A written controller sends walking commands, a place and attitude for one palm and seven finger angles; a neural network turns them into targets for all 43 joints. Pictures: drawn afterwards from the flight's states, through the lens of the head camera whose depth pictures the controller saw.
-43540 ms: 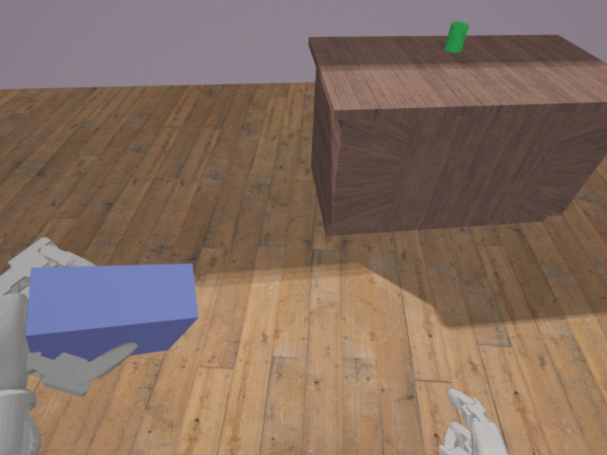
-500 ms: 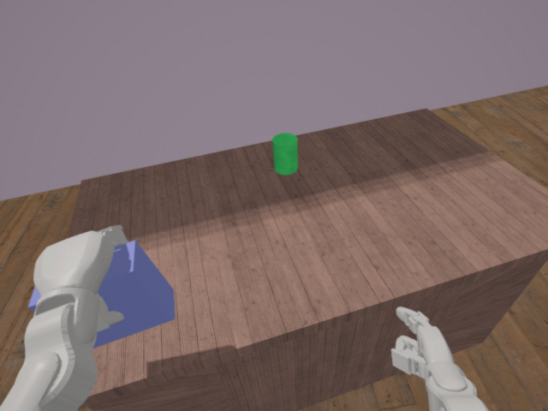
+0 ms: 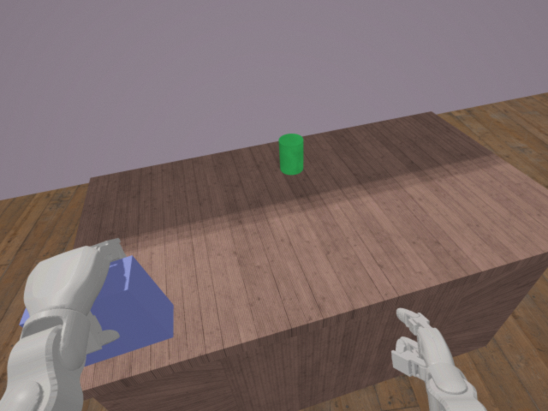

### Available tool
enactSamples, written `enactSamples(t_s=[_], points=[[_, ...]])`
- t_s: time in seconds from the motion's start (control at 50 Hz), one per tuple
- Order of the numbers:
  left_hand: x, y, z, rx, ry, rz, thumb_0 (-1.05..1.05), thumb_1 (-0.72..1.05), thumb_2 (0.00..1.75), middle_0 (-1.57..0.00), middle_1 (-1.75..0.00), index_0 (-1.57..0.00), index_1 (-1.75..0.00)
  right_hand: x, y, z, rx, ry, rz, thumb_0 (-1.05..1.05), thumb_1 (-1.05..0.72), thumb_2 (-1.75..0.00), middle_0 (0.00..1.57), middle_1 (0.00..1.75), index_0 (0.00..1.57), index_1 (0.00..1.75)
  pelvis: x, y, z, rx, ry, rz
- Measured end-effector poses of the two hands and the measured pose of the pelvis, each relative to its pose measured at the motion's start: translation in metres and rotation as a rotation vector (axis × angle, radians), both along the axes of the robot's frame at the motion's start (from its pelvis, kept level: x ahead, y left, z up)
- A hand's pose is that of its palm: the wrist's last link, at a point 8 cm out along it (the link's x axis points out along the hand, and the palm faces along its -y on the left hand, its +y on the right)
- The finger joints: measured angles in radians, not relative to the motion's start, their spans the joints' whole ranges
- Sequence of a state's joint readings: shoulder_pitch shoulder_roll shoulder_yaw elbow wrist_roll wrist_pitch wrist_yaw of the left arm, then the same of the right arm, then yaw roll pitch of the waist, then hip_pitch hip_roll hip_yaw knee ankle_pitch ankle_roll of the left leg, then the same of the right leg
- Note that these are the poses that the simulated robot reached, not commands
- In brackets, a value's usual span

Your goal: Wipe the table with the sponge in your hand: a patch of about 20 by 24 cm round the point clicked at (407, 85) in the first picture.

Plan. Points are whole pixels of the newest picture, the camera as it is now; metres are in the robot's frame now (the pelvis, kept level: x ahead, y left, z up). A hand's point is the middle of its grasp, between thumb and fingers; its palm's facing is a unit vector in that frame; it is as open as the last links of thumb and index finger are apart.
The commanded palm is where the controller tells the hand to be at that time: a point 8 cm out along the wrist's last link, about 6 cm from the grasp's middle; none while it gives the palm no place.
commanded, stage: bring the sponge back beside the body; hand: left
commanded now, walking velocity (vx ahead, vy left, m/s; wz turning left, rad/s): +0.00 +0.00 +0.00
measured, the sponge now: (116, 321) +0.19 +0.28 +0.05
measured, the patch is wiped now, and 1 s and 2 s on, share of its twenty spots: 1.00 1.00 1.00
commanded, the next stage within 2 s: step back with the hand held close in 0.40 s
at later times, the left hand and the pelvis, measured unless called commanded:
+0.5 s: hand (99, 305) +0.18 +0.28 +0.11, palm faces +0.11 -0.16 -0.98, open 10.0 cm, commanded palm +0.16 +0.27 +0.17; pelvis -0.01 -0.01 +0.00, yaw +0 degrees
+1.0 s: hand (103, 283) +0.20 +0.26 +0.14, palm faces +0.33 -0.84 -0.43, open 10.0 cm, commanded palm +0.14 +0.30 +0.17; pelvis -0.02 +0.02 -0.02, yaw +0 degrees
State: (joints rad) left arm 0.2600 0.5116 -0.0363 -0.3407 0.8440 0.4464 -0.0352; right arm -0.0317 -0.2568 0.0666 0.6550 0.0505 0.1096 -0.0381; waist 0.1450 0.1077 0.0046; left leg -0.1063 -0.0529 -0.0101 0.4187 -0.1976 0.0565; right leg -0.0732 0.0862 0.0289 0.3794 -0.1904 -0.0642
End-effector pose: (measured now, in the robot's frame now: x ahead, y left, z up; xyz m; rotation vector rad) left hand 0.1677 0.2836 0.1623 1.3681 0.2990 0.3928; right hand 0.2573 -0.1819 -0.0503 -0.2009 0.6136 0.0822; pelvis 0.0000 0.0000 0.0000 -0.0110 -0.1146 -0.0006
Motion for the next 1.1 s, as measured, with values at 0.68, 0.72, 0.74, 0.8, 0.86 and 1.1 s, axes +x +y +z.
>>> enactSamples(t_s=[0.68, 0.72, 0.74, 0.8, 0.86, 1.1], points=[[-0.001, -0.012, 0.001, -0.788, -0.443, -0.262, -0.01, -0.50, 1.06, -0.75, -1.33, -0.75, -1.36, -0.044, -0.023, 0.002, -0.072, -0.032, -0.045, 0.01, -0.90, -0.89, 0.20, 0.30, 0.20, 0.30, -0.006, -0.011, -0.006, -0.024, 0.076, 0.023], [-0.002, -0.016, 0.005, -0.835, -0.515, -0.321, -0.01, -0.50, 1.06, -0.75, -1.33, -0.75, -1.36, -0.061, -0.033, -0.005, -0.105, 0.014, -0.084, 0.01, -0.90, -0.89, 0.20, 0.30, 0.20, 0.30, -0.004, -0.009, -0.008, -0.023, 0.092, 0.020], [-0.002, -0.016, 0.007, -0.847, -0.536, -0.340, -0.01, -0.50, 1.06, -0.75, -1.33, -0.75, -1.36, -0.070, -0.038, -0.010, -0.120, 0.041, -0.107, 0.01, -0.90, -0.89, 0.20, 0.30, 0.20, 0.30, -0.003, -0.008, -0.009, -0.023, 0.100, 0.019], [-0.002, -0.011, 0.009, -0.842, -0.558, -0.366, -0.01, -0.50, 1.06, -0.75, -1.33, -0.75, -1.36, -0.097, -0.054, -0.022, -0.158, 0.121, -0.178, 0.01, -0.90, -0.89, 0.20, 0.30, 0.20, 0.30, -0.003, -0.002, -0.011, -0.024, 0.119, 0.016], [-0.002, 0.002, 0.006, -0.817, -0.550, -0.355, -0.01, -0.50, 1.06, -0.75, -1.33, -0.75, -1.36, -0.122, -0.064, -0.032, -0.182, 0.185, -0.239, 0.01, -0.90, -0.89, 0.20, 0.30, 0.20, 0.30, -0.005, 0.005, -0.013, -0.027, 0.131, 0.013], [-0.021, 0.023, 0.003, -0.751, -0.544, -0.359, -0.01, -0.50, 1.06, -0.74, -1.34, -0.75, -1.37, -0.146, -0.046, -0.032, -0.187, 0.141, -0.255, 0.01, -0.90, -0.89, 0.20, 0.30, 0.20, 0.30, -0.025, 0.024, -0.018, -0.020, 0.141, 0.004]])
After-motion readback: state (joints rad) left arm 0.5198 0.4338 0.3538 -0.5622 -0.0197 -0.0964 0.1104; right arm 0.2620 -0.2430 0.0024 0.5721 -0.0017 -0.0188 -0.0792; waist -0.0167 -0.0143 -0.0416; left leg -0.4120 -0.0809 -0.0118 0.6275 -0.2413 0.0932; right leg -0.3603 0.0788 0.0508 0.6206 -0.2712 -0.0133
